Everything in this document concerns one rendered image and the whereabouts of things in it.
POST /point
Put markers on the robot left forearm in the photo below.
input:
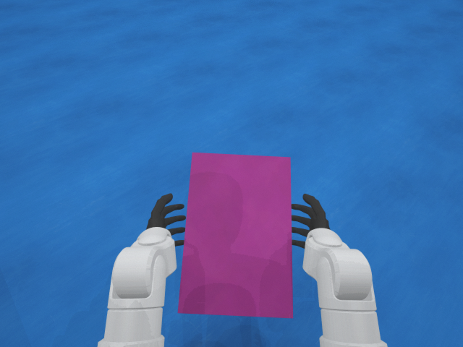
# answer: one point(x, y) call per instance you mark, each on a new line
point(137, 291)

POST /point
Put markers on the right robot hand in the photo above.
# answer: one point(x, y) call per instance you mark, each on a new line
point(317, 214)

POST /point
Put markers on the carton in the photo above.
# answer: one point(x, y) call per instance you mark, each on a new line
point(237, 256)

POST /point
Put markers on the robot right forearm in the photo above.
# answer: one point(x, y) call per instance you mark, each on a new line
point(345, 291)

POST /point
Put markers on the left robot hand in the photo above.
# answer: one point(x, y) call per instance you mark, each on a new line
point(159, 212)

